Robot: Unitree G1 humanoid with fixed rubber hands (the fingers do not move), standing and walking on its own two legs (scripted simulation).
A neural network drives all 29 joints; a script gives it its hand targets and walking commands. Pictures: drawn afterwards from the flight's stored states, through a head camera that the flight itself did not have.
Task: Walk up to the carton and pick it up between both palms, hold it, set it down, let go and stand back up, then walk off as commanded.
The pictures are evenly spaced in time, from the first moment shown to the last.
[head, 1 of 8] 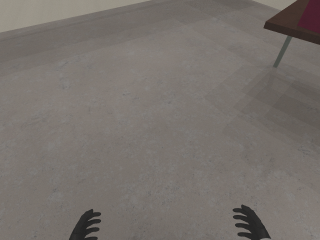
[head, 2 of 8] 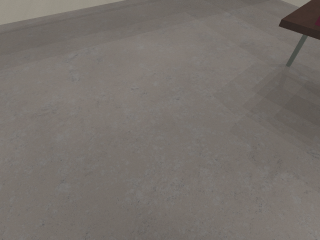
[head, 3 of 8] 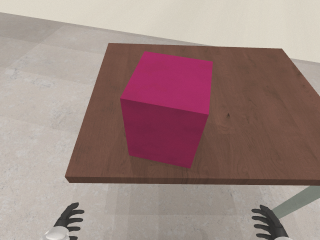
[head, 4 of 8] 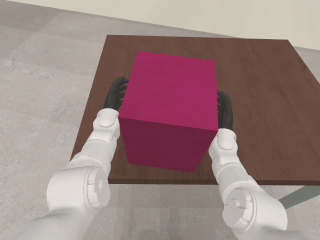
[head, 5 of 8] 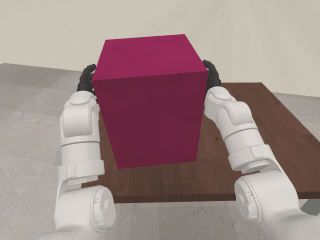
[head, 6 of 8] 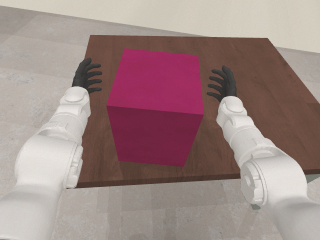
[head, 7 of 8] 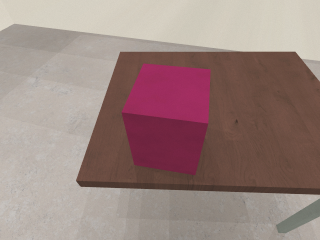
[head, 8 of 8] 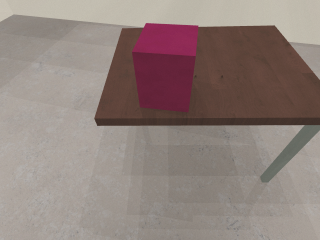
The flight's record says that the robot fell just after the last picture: no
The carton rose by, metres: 0.20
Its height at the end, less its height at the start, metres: +0.00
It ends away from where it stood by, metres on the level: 0.01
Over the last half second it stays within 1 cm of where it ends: yes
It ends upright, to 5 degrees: yes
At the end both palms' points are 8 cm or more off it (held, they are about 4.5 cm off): yes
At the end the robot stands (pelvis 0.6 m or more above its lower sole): yes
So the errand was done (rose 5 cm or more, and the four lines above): yes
